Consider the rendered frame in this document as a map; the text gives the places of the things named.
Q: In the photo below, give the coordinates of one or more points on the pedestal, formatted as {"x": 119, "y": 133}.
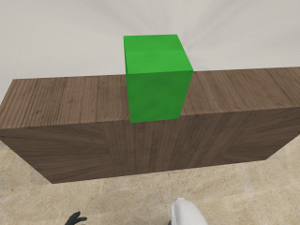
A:
{"x": 78, "y": 128}

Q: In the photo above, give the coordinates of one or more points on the robot left hand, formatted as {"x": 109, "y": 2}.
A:
{"x": 74, "y": 219}

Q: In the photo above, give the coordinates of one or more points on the carton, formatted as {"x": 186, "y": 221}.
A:
{"x": 158, "y": 75}

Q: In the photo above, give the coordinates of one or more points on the right robot thigh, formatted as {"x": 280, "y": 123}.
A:
{"x": 186, "y": 213}

